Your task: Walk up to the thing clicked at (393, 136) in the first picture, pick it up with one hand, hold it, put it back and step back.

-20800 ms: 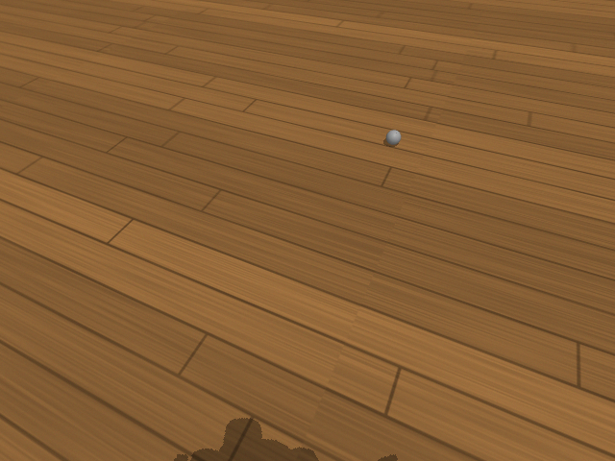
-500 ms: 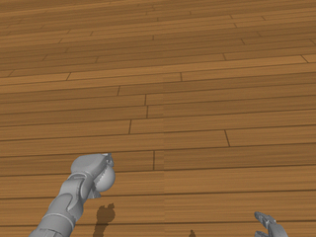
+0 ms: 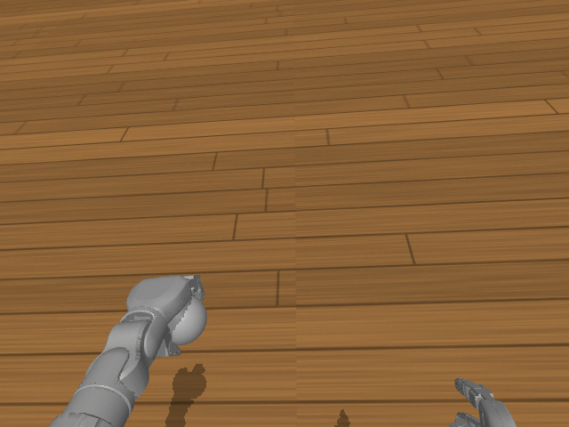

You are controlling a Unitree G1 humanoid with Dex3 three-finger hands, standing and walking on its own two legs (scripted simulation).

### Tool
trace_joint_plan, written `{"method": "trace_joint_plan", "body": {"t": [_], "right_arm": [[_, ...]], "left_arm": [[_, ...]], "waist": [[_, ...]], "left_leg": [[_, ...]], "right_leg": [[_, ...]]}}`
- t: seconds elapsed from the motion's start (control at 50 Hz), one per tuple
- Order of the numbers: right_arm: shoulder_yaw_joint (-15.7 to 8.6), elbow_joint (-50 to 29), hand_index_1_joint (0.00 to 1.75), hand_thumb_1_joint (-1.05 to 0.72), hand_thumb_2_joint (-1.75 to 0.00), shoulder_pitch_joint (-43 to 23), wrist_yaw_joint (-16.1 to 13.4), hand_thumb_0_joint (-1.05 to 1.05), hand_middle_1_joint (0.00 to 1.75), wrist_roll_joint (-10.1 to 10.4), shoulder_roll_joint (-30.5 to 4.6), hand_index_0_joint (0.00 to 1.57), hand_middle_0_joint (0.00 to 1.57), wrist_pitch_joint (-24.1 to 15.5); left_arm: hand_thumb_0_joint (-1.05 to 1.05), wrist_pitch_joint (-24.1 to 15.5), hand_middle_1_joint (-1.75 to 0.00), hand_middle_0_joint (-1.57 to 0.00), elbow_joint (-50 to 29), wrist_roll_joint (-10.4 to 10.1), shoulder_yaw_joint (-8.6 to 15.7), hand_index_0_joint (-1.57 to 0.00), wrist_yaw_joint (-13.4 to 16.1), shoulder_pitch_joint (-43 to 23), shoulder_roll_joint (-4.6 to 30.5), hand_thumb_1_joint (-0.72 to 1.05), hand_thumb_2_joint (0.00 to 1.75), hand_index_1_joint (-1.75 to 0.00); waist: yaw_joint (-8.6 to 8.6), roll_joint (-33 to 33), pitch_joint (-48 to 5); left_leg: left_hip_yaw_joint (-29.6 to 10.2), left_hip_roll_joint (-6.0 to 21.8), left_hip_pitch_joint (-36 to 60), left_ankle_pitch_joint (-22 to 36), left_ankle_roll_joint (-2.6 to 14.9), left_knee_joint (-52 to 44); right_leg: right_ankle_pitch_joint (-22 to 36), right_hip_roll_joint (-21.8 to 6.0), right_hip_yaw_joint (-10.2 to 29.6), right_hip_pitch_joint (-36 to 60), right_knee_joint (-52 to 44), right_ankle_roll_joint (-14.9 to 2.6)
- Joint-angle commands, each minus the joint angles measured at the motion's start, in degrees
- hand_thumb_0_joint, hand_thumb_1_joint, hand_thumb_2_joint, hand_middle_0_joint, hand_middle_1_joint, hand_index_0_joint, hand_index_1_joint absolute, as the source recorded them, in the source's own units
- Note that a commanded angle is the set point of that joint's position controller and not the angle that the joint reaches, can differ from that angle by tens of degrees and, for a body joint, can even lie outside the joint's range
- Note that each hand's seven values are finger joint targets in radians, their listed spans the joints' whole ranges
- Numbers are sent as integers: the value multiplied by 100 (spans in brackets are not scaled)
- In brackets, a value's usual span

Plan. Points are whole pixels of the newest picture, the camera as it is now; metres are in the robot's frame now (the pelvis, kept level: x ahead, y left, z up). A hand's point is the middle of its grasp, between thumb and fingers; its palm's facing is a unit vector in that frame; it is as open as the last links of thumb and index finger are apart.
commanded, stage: hold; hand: left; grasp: from above
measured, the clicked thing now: (181, 318) +0.31 +0.21 -0.05
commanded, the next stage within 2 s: crouch in 0.20 s
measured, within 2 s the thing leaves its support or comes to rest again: neither
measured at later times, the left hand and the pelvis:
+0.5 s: hand (172, 323) +0.30 +0.23 -0.05, palm faces -0.45 -0.05 -0.89, open 10.7 cm; pelvis +0.01 +0.00 +0.00, yaw +0 degrees
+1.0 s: hand (202, 353) +0.33 +0.24 -0.26, palm faces -0.41 +0.03 -0.91, open 10.6 cm; pelvis -0.04 +0.00 -0.14, yaw +1 degrees
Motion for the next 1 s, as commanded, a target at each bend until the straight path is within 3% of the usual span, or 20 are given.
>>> {"method": "trace_joint_plan", "body": {"t": [0.0, 0.04, 0.08, 0.2, 0.26, 0.3, 0.4, 0.5, 0.54, 0.58, 0.66, 0.68, 0.72, 0.74, 0.8, 0.84, 0.88, 0.98], "right_arm": [[-267, -752, 30, -91, -91, -515, -58, 0, 30, 0, -707, 20, 20, -241], [-271, -744, 30, -91, -91, -494, -56, 0, 30, 4, -711, 20, 20, -228], [-266, -742, 30, -91, -91, -490, -53, 0, 30, -1, -689, 20, 20, -219], [-290, -751, 30, -91, -91, -453, -45, 0, 30, 14, -719, 20, 20, -192], [-295, -735, 30, -91, -91, -419, -44, 0, 30, 2, -704, 20, 20, -185], [-299, -732, 30, -88, -90, -387, -36, 0, 30, -2, -707, 20, 20, -171], [-310, -748, 30, -90, -91, -337, -20, 0, 30, -5, -710, 20, 20, -132], [-337, -623, 30, -90, -91, -218, 11, 0, 30, -98, -716, 20, 20, -70], [-364, -559, 30, -90, -91, -129, 60, 0, 30, -144, -727, 20, 20, -48], [-423, -425, 30, -90, -90, 19, 98, 0, 30, -199, -790, 20, 20, -42], [-527, -239, 30, -90, -91, 336, 192, 0, 30, -321, -824, 20, 20, -116], [-547, -217, 30, -90, -91, 370, 205, 0, 30, -348, -828, 20, 20, -134], [-586, -206, 30, -90, -90, 459, 230, 0, 30, -391, -853, 20, 20, -195], [-601, -192, 30, -90, -91, 498, 238, 0, 30, -408, -879, 20, 20, -228], [-642, -162, 30, -90, -90, 558, 219, 0, 30, -465, -931, 20, 20, -336], [-668, -118, 30, -90, -90, 584, 202, 0, 30, -521, -961, 20, 20, -400], [-691, -82, 30, -90, -90, 606, 183, 0, 30, -564, -1008, 20, 20, -463], [-691, -21, 30, -90, -90, 646, 131, 0, 30, -626, -1010, 20, 20, -588]], "left_arm": [[0, 29, -92, -85, -1214, -47, 529, -86, 236, -1913, 1047, 45, 98, -91], [0, 60, -90, -85, -1098, -22, 657, -85, 238, -1816, 1179, 44, 98, -90], [0, 62, -90, -85, -1112, -7, 465, -85, 215, -1919, 1012, 43, 98, -90], [0, 38, -89, -85, -1065, -11, 641, -85, 189, -1836, 1167, 43, 97, -89], [0, 2, -91, -85, -1093, 12, 540, -85, 193, -2078, 1089, 44, 97, -90], [0, 4, -93, -73, -937, 30, 701, -78, 240, -1786, 1160, 38, 93, -89], [0, -113, -87, -79, -758, 72, 553, -81, 329, -1586, 979, 38, 87, -85], [0, -310, -83, -80, -110, 276, 650, -81, 844, -1727, 958, 38, 84, -81], [0, -337, -82, -81, 228, 383, 576, -83, 1105, -1717, 806, 41, 84, -81], [0, -383, -82, -81, 469, 501, 585, -83, 1355, -2238, 896, 41, 84, -80], [0, -469, -83, -88, 1112, 793, 556, -89, 1886, -2696, 734, 47, 90, -83], [0, -478, -85, -89, 1223, 875, 591, -90, 2013, -2750, 763, 50, 91, -84], [0, -452, -86, -90, 1627, 980, 595, -92, 2229, -2900, 672, 52, 88, -83], [0, -442, -85, -90, 1801, 988, 579, -92, 2322, -3026, 605, 52, 88, -83], [0, -432, -84, -89, 2106, 1000, 840, -92, 2538, -3080, 886, 51, 87, -82], [0, -426, -84, -90, 2410, 1025, 763, -93, 2601, -3207, 764, 54, 86, -82], [0, -431, -84, -91, 2428, 1024, 1019, -93, 2689, -3355, 1112, 53, 88, -82], [0, -388, -85, -90, 2383, 964, 1103, -91, 2740, -3629, 1155, 51, 93, -84]], "waist": [[-27, -212, -1483], [23, -145, -1480], [-32, -217, -1390], [32, -241, -1484], [-33, -221, -1527], [42, -218, -1487], [-50, -423, -1317], [-174, -548, -1181], [-221, -541, -1226], [-340, -444, -1475], [-485, -282, -2040], [-436, -147, -2168], [-507, -128, -2400], [-545, -176, -2467], [-461, 103, -2853], [-570, 89, -2942], [-514, 177, -3307], [-662, 118, -3962]], "left_leg": [[-27, -192, 832, 979, 107, -331], [-19, -201, 777, 1043, 103, -330], [-18, -195, 763, 997, 109, -326], [-23, -207, 805, 1284, 117, -296], [-27, -195, 862, 1363, 118, -271], [-12, -219, 799, 1404, 117, -254], [-11, -221, 668, 1259, 132, -209], [-30, -251, 264, 1085, 129, 117], [-25, -279, 41, 989, 121, 348], [-46, -252, -221, 921, 101, 698], [-87, -235, -1117, 725, 51, 1819], [-101, -225, -1364, 654, 23, 2075], [-140, -190, -1834, 521, 40, 2562], [-177, -177, -2169, 447, 57, 2799], [-245, -168, -2805, 152, 37, 3338], [-346, -139, -3296, -184, 36, 3675], [-396, -132, -3743, -468, 50, 4052], [-410, -132, -4701, -956, 107, 4872]], "right_leg": [[807, 335, -155, 157, -409, -204], [866, 330, -168, 216, -413, -211], [837, 329, -171, 181, -435, -201], [1107, 320, -169, 318, -398, -203], [1198, 330, -182, 264, -369, -204], [1231, 308, -181, 310, -388, -200], [1113, 301, -182, 143, -362, -191], [994, 266, -191, -327, -127, -171], [934, 240, -181, -528, 70, -174], [881, 259, -172, -874, 403, -191], [711, 255, -162, -1901, 1446, -225], [603, 263, -186, -2211, 1673, -249], [436, 278, -213, -2729, 2119, -269], [375, 294, -236, -2992, 2354, -273], [37, 311, -310, -3685, 2994, -309], [-261, 331, -367, -4253, 3434, -336], [-487, 309, -387, -4657, 3847, -347], [-840, 281, -385, -5332, 4620, -350]]}}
